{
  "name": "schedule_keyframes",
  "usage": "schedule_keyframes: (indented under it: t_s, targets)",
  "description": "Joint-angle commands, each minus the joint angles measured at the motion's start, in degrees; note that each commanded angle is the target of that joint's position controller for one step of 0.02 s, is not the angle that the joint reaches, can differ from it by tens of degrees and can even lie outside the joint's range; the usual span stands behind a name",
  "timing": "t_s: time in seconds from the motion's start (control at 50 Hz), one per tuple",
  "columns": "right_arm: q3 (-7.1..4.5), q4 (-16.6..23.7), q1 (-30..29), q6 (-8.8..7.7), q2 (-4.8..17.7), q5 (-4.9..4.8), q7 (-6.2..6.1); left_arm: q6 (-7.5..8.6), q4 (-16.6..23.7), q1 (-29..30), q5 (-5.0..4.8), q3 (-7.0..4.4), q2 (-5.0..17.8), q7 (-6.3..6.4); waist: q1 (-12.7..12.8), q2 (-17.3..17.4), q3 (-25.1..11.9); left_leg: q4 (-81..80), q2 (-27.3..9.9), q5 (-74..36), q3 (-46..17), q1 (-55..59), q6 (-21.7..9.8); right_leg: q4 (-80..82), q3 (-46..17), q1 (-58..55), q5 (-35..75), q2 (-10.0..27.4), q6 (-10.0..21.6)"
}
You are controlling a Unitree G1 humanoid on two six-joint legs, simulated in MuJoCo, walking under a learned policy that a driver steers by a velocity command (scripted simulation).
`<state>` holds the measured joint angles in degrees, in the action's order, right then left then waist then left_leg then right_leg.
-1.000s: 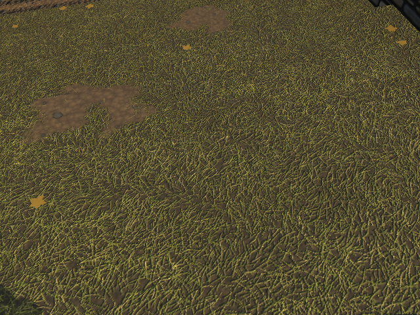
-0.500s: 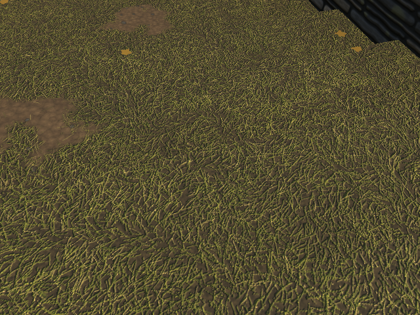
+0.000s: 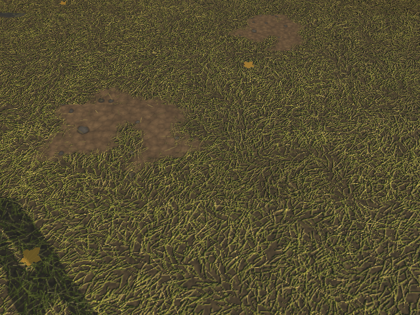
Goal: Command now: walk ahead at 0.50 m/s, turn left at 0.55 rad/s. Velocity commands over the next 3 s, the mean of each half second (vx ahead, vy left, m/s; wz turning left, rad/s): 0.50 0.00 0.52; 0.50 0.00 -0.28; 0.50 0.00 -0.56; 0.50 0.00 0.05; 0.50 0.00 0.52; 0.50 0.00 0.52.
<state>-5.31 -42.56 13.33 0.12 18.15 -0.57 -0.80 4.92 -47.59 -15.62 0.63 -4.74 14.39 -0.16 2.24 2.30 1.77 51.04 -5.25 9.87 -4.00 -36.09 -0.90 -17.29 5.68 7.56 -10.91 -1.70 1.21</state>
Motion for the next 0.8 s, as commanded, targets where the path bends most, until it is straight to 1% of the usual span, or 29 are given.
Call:
schedule_keyframes:
  t_s: [0.02, 0.04, 0.12, 0.16, 0.18, 0.2, 0.22, 0.24, 0.26, 0.28, 0.32, 0.34, 0.36, 0.38, 0.4, 0.42, 0.44, 0.46, 0.5, 0.54, 0.6, 0.64, 0.68, 0.7, 0.72, 0.74, 0.76, 0.78, 0.8]
  targets:
    - [0.55, 3.5, 2.0, -0.75, -0.4, -0.19, 1.35, 0.92, 3.2, 6.0, 0.12, -1.93, 8.7, 0.44, -2.6, -6.0, -2.4, -3.8, -0.2, -9.7, 2.2, 9.0, 0.1, 7.1, -2.8, 6.0, 17.2, 13.7, 9.2]
    - [-0.56, 2.1, 5.4, -1.03, 2.1, 0.32, 1.93, 1.57, 3.8, 6.5, 1.28, -2.10, 9.6, 0.25, -3.6, -4.1, -5.4, 5.4, 0.2, -17.4, 2.7, 13.0, 0.2, 2.9, -2.5, 6.2, 20.0, 15.8, 10.0]
    - [-1.24, 5.8, 0.7, 0.45, 3.7, 0.20, 2.65, 1.24, 3.0, 5.4, -1.86, -2.30, 10.3, -0.63, -3.3, -6.0, -1.8, 4.1, 0.8, -2.2, 4.9, 8.1, -2.7, -6.7, -0.8, -0.1, 26.8, 17.7, 7.6]
    - [-2.81, 3.3, 12.0, 1.15, 6.4, -0.40, 3.28, 1.34, 3.9, 8.7, -4.45, -2.60, 11.3, -0.99, -9.9, -7.7, -5.1, -5.7, 5.1, 5.9, 9.2, 25.0, -5.6, -22.9, 1.4, 5.5, 39.1, 15.6, 5.8]
    - [-3.86, 1.7, 17.6, 0.65, 8.1, -1.13, 2.85, 1.23, 3.2, 7.5, -3.97, -2.40, 11.1, -1.06, -13.7, -0.1, -4.5, -19.0, 9.2, 1.3, 11.8, 35.4, -7.7, -39.3, 3.9, 12.4, 31.2, 10.8, 3.5]
    - [-4.15, 1.8, 14.6, 0.05, 14.1, -1.61, 2.18, 1.62, 4.0, 0.2, -1.00, -0.99, 5.8, -1.52, -6.2, 19.9, -2.9, -20.8, -4.5, -11.8, -14.1, 45.5, -14.8, -61.6, 1.8, 33.5, -21.8, 3.8, -0.3]
    - [-1.62, 7.0, 12.2, -1.75, 11.6, -1.95, 2.85, 3.07, 4.0, -3.7, 0.74, -0.36, 6.0, -1.90, -3.5, 17.7, -10.7, -23.2, -10.1, -22.4, -31.1, 48.1, -22.0, -66.6, -9.0, 40.8, -28.6, 2.5, 0.5]
    - [-1.78, 5.7, 14.6, -2.95, 10.0, -1.09, 4.02, 3.47, 7.8, 6.7, -2.21, -1.82, 11.1, -1.52, -7.6, 8.8, -8.3, -32.3, -12.2, -12.6, -38.0, 42.8, -24.2, -65.5, -10.9, 44.2, -21.9, 1.2, 1.0]
    - [-1.63, 5.4, 12.5, -3.40, 9.6, -1.32, 4.12, 2.99, 9.8, 10.6, -3.33, -1.85, 10.7, -1.09, -5.7, 2.4, -3.7, -31.3, -11.8, -7.2, -35.8, 39.1, -22.7, -61.0, -11.1, 46.1, -18.7, 3.3, 1.0]
    - [-0.94, 6.1, 8.4, -3.49, 7.8, -1.75, 3.53, 2.26, 9.2, 10.0, -2.31, -1.63, 9.8, -0.63, -3.7, -0.8, -1.7, -29.1, -11.6, -9.9, -31.6, 33.7, -20.9, -56.4, -11.8, 43.4, -15.8, 5.7, 0.3]
    - [-0.16, 7.0, 4.8, -3.58, 6.8, -1.04, 1.78, 1.01, 8.1, 7.8, -1.08, -1.20, 7.8, -0.37, -1.1, -1.7, -1.4, -28.7, -9.0, -13.3, -24.5, 24.9, -18.4, -46.2, -11.9, 35.4, -12.0, 7.3, -1.2]
    - [-0.21, 7.2, 5.9, -3.60, 7.4, -0.19, 0.95, 0.88, 8.2, 10.3, -0.32, -0.61, 7.0, -0.70, -2.4, -3.3, -2.5, -28.5, -6.5, -16.1, -20.0, 24.6, -17.3, -42.3, -9.7, 33.7, -5.1, 6.1, -1.8]
    - [-0.50, 6.7, 7.3, -3.62, 8.2, 0.51, 0.09, 1.18, 8.0, 10.4, 0.32, -0.37, 6.2, -1.31, -2.7, -1.4, -4.0, -26.6, -6.6, -21.0, -19.3, 26.1, -16.6, -41.4, -10.2, 33.6, 2.0, 6.0, -1.5]
    - [-0.58, 3.8, 13.4, -4.14, 8.3, -0.34, -1.26, 1.90, 9.3, 15.2, -0.58, -1.18, 8.6, -2.08, -4.4, -0.9, -3.2, -25.5, -5.6, -14.3, -19.3, 31.9, -14.3, -35.3, -14.0, 39.7, 8.4, 6.6, -0.2]
    - [-0.50, 2.8, 15.4, -4.32, 8.0, -0.81, -2.02, 2.26, 10.0, 17.7, -0.56, -0.91, 8.5, -2.74, -5.4, 0.3, -3.0, -25.0, -5.6, -13.8, -19.2, 35.0, -13.7, -30.9, -13.5, 42.8, 11.9, 5.8, 0.4]
    - [-0.07, 2.7, 13.8, -4.04, 6.9, -1.07, -3.01, 2.45, 11.0, 20.0, 0.28, -0.17, 7.0, -3.50, -4.9, 0.1, -1.0, -25.4, -1.8, -5.8, -13.2, 26.8, -12.1, -20.8, -11.0, 37.2, 23.4, 4.7, 0.5]
    - [0.33, 2.4, 12.8, -3.71, 5.6, -1.13, -3.21, 2.58, 10.7, 21.0, 1.18, 0.91, 3.6, -4.14, -5.6, 0.3, -1.2, -25.0, 0.5, -1.0, -10.0, 21.3, -10.7, -17.3, -8.7, 29.6, 34.4, 3.1, 0.9]
    - [0.72, 1.9, 13.1, -3.79, 5.1, -0.63, -3.17, 2.31, 10.5, 20.0, 1.26, 1.34, 2.1, -4.83, -5.5, 0.9, -1.6, -25.7, 1.2, 2.1, -8.7, 15.7, -9.7, -17.3, -7.4, 23.2, 40.5, 1.9, 1.6]
    - [1.10, 0.8, 13.3, -3.95, 4.1, -0.67, -2.57, 1.49, 11.1, 18.9, 0.26, 1.14, 2.8, -5.39, -5.1, 3.0, -0.7, -23.0, 0.5, 5.0, -8.6, 12.7, -9.4, -18.9, -7.7, 20.5, 41.8, 2.1, 3.0]
    - [1.40, -0.2, 14.9, -3.63, 3.1, -1.06, -2.37, 0.81, 12.7, 21.6, -0.21, 1.09, 3.7, -5.45, -6.3, 2.4, 1.9, -17.7, -0.9, 2.8, -9.4, 19.0, -9.5, -17.1, -8.2, 27.6, 37.0, 3.1, 3.5]
    - [1.47, -2.2, 18.4, -2.49, 2.3, -1.25, -2.74, 0.82, 13.4, 25.0, -0.34, 1.86, 2.6, -6.01, -9.6, 1.8, 3.8, -10.1, -1.7, -1.9, -8.8, 28.8, -8.3, -11.3, -8.2, 33.3, 34.1, 3.8, 2.6]
    - [1.85, -2.3, 17.5, -2.09, 1.9, -0.97, -3.04, 1.40, 12.6, 23.9, -1.09, 1.67, 3.1, -5.82, -9.6, 1.6, 4.9, -6.2, -2.5, -9.3, -8.7, 33.3, -7.4, -6.1, -8.5, 33.6, 32.1, 5.3, 2.1]
    - [1.32, -2.9, 15.5, -2.55, 4.1, -0.34, -2.52, 1.62, 8.3, 12.0, -0.85, 0.18, 6.0, -5.14, -4.8, 1.3, 0.0, 6.4, -1.3, -23.9, -5.6, 33.7, -6.5, -2.9, -6.4, 20.7, 31.1, 4.3, 3.1]
    - [1.13, -4.3, 14.0, -3.66, 4.7, 0.36, -1.19, 1.42, 4.6, -0.4, -1.29, -0.86, 7.1, -4.57, 2.1, -1.1, -7.0, 20.5, 1.2, -27.9, -3.1, 29.5, -5.8, -0.7, -6.8, 3.2, 38.4, 4.1, 5.9]
    - [1.25, -3.3, 9.7, -4.71, 3.6, 0.12, -0.07, 0.49, -0.6, -13.5, -1.39, -1.08, 8.9, -4.41, 8.1, -5.8, -9.8, 46.9, 6.4, -3.8, 2.3, 14.3, -2.2, -1.5, -9.5, -14.9, 46.2, 8.2, 9.3]
    - [2.79, -1.8, 19.2, -6.00, -2.6, 0.95, 0.72, -0.10, -1.9, -15.2, 0.43, -0.53, 12.0, -4.39, 0.8, -18.6, -16.6, 65.6, 8.7, 40.3, 0.9, -11.4, 1.3, -25.1, -19.4, -38.9, 69.6, 14.9, 13.6]
    - [3.38, 0.9, 19.0, -7.41, 2.3, -0.49, 1.48, -0.73, -1.1, -17.0, -0.62, -1.20, 11.2, -3.86, 4.1, -16.9, -23.2, 57.0, 6.6, 33.4, -3.7, -20.4, 2.7, -22.7, -29.6, -46.3, 64.9, 18.5, 20.2]
    - [3.75, 3.6, 15.0, -8.00, 3.0, -2.47, 1.55, -1.59, -0.1, -14.1, -1.80, -2.48, 13.8, -2.91, 4.1, -14.6, -26.2, 54.8, 4.0, 29.6, -4.1, -27.7, 3.2, -15.1, -39.4, -48.0, 31.5, 21.8, 25.3]
    - [3.78, 4.5, 9.8, -8.19, 3.0, -2.50, 0.62, -2.32, 1.1, -10.7, -1.69, -2.72, 14.0, -2.03, 3.4, -5.9, -22.1, 52.4, 2.7, 22.9, -2.2, -26.2, 3.1, -6.6, -46.7, -35.8, 7.5, 21.6, 24.2]
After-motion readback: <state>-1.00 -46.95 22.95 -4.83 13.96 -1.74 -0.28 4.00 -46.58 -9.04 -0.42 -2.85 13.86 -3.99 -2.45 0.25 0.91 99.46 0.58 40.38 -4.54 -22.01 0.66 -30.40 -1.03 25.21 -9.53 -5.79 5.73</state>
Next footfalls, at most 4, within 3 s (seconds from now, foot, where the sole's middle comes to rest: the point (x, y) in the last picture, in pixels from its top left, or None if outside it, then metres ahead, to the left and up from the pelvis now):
0.16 left None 0.15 0.16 -0.78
0.72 right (218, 294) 0.60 0.02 -0.94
1.12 left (170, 233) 0.84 0.22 -0.94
1.62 right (252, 214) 0.94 -0.11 -0.94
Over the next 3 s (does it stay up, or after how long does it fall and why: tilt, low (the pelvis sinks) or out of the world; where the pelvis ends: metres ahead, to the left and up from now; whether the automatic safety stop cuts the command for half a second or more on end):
stays up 1.61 -0.01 -0.35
